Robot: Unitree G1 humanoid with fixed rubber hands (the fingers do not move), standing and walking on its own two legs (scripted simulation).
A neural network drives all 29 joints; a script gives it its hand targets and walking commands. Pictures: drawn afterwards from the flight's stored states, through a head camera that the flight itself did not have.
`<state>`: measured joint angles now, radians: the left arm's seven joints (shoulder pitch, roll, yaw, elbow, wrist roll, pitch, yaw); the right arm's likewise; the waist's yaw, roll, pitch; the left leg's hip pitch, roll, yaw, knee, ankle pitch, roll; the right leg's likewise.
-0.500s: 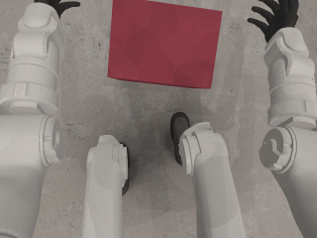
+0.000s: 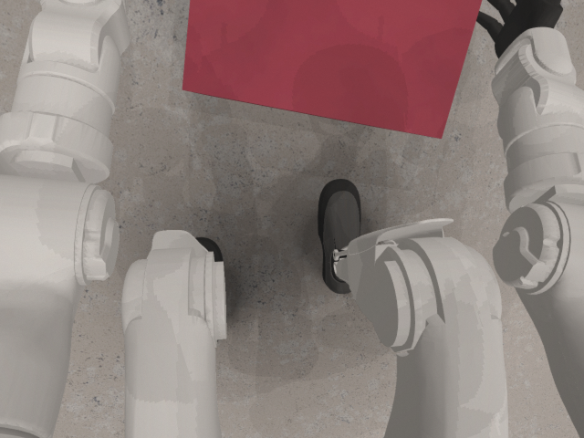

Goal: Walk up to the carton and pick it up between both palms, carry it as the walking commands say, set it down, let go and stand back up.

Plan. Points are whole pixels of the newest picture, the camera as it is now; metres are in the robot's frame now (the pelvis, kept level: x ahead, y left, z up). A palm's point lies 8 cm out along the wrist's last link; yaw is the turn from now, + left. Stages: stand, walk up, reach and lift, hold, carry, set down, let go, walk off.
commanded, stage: reach and lift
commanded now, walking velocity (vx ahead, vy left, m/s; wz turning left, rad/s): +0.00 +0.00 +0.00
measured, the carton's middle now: (318, 33) +0.51 -0.09 -0.27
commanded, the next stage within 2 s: none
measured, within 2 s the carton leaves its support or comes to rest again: leaves its support in 1.64 s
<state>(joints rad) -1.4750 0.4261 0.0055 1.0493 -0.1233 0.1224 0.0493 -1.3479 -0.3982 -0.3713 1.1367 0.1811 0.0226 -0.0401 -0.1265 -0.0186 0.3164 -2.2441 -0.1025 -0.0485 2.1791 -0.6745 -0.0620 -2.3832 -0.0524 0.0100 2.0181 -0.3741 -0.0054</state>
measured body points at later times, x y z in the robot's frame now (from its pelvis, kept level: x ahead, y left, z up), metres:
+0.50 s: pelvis -0.01 +0.00 -0.01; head +0.38 -0.01 +0.22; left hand +0.58 +0.11 -0.21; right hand +0.49 -0.30 -0.20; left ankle +0.08 +0.12 -0.35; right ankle +0.16 -0.13 -0.35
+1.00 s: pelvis -0.01 +0.00 -0.01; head +0.38 -0.01 +0.22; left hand +0.58 +0.08 -0.21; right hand +0.50 -0.28 -0.21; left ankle +0.08 +0.12 -0.35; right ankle +0.15 -0.13 -0.35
